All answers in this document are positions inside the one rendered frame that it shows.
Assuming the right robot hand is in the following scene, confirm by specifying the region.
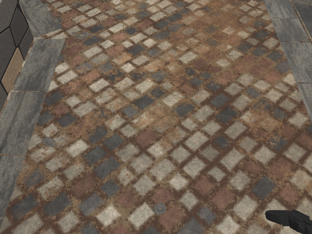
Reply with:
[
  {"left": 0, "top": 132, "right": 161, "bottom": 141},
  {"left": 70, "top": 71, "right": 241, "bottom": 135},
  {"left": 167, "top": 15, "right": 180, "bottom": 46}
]
[{"left": 265, "top": 210, "right": 312, "bottom": 234}]

